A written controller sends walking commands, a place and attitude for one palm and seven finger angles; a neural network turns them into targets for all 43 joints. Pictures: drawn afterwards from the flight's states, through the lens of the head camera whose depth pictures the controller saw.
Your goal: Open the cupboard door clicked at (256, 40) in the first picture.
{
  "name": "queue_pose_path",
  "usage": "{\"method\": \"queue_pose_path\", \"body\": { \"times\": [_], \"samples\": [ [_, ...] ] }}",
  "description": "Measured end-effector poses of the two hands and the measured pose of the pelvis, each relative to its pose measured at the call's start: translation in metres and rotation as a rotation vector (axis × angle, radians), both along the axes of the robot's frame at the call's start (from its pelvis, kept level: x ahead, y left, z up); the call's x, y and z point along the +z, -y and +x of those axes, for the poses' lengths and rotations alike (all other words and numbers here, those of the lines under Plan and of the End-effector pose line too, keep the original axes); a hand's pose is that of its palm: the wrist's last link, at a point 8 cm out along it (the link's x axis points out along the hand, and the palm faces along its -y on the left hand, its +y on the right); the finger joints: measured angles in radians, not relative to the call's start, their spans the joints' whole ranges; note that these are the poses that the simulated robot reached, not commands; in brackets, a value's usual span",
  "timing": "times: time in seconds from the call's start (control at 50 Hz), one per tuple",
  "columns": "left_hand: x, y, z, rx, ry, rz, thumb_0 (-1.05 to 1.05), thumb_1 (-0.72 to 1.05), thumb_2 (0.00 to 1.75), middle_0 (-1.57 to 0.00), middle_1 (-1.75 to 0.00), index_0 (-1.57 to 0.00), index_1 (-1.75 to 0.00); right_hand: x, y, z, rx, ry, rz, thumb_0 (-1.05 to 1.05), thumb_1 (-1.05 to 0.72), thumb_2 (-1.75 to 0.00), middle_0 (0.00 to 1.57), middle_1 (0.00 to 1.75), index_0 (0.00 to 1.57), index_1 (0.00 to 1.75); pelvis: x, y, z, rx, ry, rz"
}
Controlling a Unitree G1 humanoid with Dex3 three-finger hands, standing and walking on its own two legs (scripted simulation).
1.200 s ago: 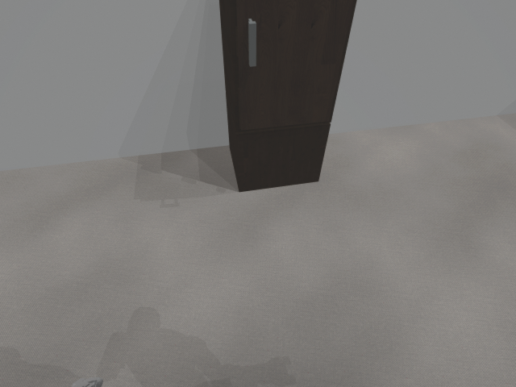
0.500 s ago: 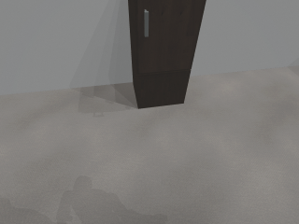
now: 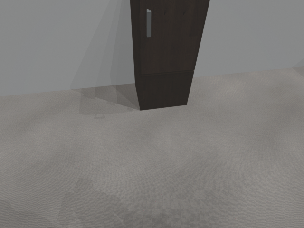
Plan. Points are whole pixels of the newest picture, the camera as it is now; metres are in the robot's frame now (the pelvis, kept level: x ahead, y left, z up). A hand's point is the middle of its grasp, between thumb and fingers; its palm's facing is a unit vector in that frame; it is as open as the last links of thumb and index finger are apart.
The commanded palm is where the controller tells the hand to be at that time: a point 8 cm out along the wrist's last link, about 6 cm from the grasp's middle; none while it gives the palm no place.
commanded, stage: look at it before walking up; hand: left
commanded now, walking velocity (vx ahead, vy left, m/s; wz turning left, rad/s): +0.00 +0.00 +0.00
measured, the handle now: (148, 23) +1.21 +0.10 +0.03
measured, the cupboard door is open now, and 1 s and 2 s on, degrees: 0 0 0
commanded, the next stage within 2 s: walk to a spot facing it in 0.24 s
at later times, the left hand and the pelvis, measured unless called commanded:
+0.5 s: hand out of the picture +0.08 +0.24 -0.16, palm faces -0.04 -0.95 -0.32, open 7.4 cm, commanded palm none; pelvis +0.01 +0.00 +0.00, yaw -3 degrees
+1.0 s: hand out of the picture +0.05 +0.18 -0.17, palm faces -0.16 -0.97 -0.18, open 7.4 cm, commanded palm none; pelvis +0.06 -0.01 +0.00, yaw -15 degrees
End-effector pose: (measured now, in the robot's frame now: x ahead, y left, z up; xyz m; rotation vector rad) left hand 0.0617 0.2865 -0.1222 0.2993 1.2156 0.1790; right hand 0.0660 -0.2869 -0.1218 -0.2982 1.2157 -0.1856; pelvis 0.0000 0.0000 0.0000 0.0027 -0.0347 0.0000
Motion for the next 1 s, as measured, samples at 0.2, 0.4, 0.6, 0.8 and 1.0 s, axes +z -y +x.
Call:
{"method": "queue_pose_path", "body": {
  "times": [0.2,0.4,0.6,0.8,1.0],
  "samples": [
    [0.0,-0.002,0.002,0.003,-0.015,0.004,0.01,0.9,0.9,-0.2,-0.3,-0.21,-0.3,0.001,0.002,0.008,0.002,-0.005,-0.005,0.01,-0.9,-0.89,0.2,0.3,0.2,0.3,0.001,0.0,0.006,-0.001,-0.004,0.0],
    [0.001,-0.002,0.008,0.004,-0.011,0.004,0.01,0.9,0.9,-0.2,-0.3,-0.21,-0.3,0.002,0.001,0.015,0.004,0.001,-0.007,0.01,-0.9,-0.89,0.2,0.3,0.2,0.3,0.001,0.0,0.011,-0.006,-0.002,0.0],
    [-0.016,0.02,0.01,-0.045,-0.058,-0.033,0.01,0.9,0.9,-0.2,-0.29,-0.2,-0.3,-0.013,-0.014,-0.003,-0.094,0.041,0.032,0.01,-0.91,-0.89,0.2,0.3,0.2,0.3,-0.01,0.002,0.004,-0.097,-0.016,0.013],
    [-0.024,0.063,-0.006,-0.046,-0.061,-0.088,0.01,0.9,0.9,-0.2,-0.29,-0.2,-0.3,-0.037,-0.01,-0.036,-0.177,-0.036,0.108,0.01,-0.91,-0.89,0.2,0.3,0.2,0.3,-0.02,0.019,0.016,-0.169,-0.021,-0.001],
    [-0.015,0.061,-0.005,-0.083,-0.239,-0.125,0.01,0.9,0.9,-0.21,-0.3,-0.21,-0.3,-0.002,-0.014,0.021,-0.245,0.088,0.076,0.01,-0.91,-0.89,0.2,0.3,0.2,0.3,-0.001,0.007,0.061,-0.268,-0.071,0.003]
  ]
}}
